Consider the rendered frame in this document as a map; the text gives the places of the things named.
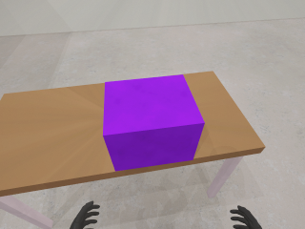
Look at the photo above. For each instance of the right robot hand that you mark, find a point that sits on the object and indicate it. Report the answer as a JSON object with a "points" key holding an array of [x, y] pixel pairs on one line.
{"points": [[249, 219]]}

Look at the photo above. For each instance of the carton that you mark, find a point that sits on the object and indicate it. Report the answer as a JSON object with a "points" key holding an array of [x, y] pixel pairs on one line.
{"points": [[150, 121]]}

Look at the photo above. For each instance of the left robot hand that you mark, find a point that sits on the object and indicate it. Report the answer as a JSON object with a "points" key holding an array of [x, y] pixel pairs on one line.
{"points": [[80, 221]]}

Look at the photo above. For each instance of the table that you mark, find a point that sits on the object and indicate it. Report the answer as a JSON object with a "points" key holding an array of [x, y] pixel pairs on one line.
{"points": [[54, 137]]}

